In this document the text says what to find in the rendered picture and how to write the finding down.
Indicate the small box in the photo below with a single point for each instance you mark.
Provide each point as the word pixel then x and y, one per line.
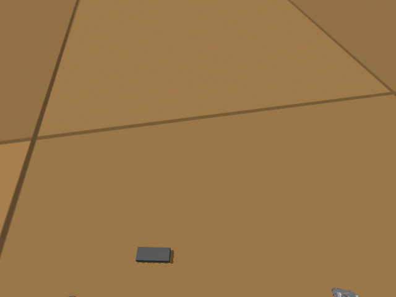
pixel 149 254

